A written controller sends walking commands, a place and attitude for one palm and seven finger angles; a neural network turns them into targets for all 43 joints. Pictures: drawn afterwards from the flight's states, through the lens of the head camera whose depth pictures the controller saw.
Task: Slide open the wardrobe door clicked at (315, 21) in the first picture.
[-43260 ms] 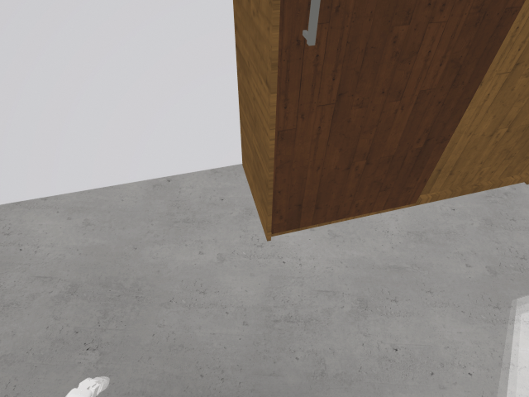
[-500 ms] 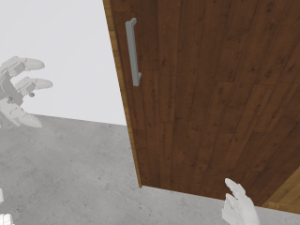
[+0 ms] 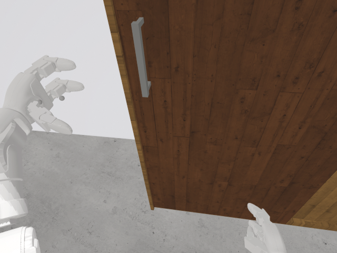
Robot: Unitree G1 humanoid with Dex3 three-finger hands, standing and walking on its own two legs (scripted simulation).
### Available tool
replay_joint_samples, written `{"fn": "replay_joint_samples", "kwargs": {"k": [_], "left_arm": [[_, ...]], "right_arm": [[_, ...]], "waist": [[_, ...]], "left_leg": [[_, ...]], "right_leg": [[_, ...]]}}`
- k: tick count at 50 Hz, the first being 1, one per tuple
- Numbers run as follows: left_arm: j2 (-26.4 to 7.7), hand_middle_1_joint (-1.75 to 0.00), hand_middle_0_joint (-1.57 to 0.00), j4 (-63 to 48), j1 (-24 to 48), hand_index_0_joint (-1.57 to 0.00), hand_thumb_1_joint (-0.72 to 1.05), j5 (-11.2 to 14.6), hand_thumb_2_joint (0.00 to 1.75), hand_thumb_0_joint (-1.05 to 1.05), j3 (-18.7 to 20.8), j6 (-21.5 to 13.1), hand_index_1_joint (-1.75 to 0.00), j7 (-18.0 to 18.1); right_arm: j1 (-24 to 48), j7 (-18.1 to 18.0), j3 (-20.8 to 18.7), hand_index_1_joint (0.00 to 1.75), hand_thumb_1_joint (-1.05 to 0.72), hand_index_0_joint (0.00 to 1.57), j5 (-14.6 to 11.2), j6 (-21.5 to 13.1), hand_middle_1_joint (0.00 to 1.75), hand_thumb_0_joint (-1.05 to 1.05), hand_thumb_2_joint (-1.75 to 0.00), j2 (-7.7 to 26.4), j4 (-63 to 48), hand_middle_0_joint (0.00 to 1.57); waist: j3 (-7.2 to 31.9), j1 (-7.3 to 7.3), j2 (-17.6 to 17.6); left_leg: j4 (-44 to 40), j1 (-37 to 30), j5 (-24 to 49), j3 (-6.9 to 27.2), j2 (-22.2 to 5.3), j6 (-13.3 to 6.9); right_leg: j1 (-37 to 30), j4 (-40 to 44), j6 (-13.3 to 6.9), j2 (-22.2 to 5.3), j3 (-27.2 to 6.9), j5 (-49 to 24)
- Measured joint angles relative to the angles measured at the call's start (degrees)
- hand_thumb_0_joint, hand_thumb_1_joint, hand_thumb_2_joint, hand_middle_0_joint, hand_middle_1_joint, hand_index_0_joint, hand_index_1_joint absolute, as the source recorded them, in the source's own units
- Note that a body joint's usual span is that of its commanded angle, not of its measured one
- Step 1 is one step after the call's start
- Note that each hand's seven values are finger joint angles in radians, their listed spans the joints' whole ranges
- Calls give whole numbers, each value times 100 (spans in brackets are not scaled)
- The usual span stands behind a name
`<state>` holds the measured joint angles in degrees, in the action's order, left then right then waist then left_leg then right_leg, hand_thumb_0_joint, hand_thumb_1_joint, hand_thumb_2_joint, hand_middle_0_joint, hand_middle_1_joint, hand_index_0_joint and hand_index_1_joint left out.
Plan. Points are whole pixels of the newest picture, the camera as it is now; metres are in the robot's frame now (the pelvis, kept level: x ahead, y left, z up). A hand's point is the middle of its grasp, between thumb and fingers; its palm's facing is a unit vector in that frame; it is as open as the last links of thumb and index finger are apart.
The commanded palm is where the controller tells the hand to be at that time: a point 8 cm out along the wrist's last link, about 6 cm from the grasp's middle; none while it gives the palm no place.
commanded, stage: move the hooked fingers beside the handle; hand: left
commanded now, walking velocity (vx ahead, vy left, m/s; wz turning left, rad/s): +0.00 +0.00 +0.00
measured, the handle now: (143, 60) +0.52 +0.11 +0.23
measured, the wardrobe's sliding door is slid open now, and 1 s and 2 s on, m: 0.00 0.00 0.00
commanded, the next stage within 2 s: none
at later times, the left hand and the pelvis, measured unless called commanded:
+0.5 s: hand (80, 88) +0.38 +0.23 +0.24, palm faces +0.00 -1.00 -0.04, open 14.0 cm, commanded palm +0.35 +0.27 +0.25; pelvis +0.01 +0.00 +0.00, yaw +0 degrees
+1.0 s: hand (101, 75) +0.43 +0.20 +0.24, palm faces -0.02 -1.00 -0.03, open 14.0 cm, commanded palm +0.41 +0.24 +0.24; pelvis +0.00 +0.00 +0.00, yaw -1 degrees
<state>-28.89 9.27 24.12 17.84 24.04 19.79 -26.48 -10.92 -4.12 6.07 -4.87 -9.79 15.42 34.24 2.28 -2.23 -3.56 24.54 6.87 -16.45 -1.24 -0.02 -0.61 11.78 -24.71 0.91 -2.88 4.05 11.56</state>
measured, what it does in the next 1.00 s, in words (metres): stands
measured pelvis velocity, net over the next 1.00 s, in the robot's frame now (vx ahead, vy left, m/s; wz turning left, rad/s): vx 0.00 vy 0.00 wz -0.02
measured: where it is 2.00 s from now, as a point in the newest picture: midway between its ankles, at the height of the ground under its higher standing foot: outside the picture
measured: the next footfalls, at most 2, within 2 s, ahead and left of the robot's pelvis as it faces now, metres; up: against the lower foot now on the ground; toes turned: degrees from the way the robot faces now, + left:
none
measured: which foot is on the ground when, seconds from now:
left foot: down 0.00-1.00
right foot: down 0.00-1.00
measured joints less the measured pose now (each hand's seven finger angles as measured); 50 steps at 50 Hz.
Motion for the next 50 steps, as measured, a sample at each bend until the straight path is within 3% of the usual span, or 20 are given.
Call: {"fn": "replay_joint_samples", "kwargs": {"k": [6,10,14,19,26,34,43,50], "left_arm": [[-114,-120,-30,177,37,-30,-50,-155,30,-2,172,226,-120,233],[-31,-120,-30,195,109,-30,-50,-255,30,-2,-60,291,-120,266],[203,-120,-30,70,240,-30,-50,-227,30,-2,-331,104,-120,282],[345,-120,-30,253,571,-30,-50,-205,30,-2,-468,23,-120,428],[72,-120,-30,1244,1017,-30,-50,-442,30,-1,-400,309,-120,646],[223,-120,-30,1382,1304,-30,-50,-438,30,-2,-571,-271,-120,581],[269,-120,-30,2264,1850,-30,-50,-543,30,-2,-707,-127,-120,856],[308,-120,-30,2424,1970,-30,-50,-683,30,-2,-617,-599,-120,1018]], "right_arm": [[-85,76,-61,30,-90,20,-44,178,30,1,-90,29,-62,20],[-112,22,-132,30,-90,20,-60,219,30,1,-90,115,-23,20],[-71,-54,-149,30,-90,20,-34,190,30,1,-90,116,56,20],[51,-69,-102,30,-90,20,-13,191,30,1,-90,7,99,20],[97,-51,-66,30,-90,20,-37,367,30,1,-90,-55,3,20],[-194,-124,-142,30,-90,20,-9,353,30,1,-90,42,136,20],[-261,-108,-213,30,-90,20,-14,433,30,1,-90,71,239,20],[-430,-111,-227,30,-90,20,37,411,30,1,-90,13,234,20]], "waist": [[72,8,1],[5,-84,-14],[-49,-133,12],[13,-68,42],[66,85,33],[-13,69,94],[57,238,38],[-11,298,113]], "left_leg": [[-27,11,-32,-42,-22,9],[-6,37,-35,8,-5,-2],[-4,20,-33,52,7,-4],[-38,3,-26,43,7,5],[-45,129,-3,1,-16,12],[-46,125,-2,34,-28,13],[-87,221,33,-47,-2,-15],[-150,202,65,-93,-26,-10]], "right_leg": [[39,2,-1,25,-40,30],[27,12,9,4,8,36],[-16,28,12,-10,51,41],[-10,27,6,-9,41,48],[141,19,-9,17,0,19],[88,98,-12,31,34,-14],[232,104,14,13,-50,-60],[231,170,5,45,-94,-112]]}}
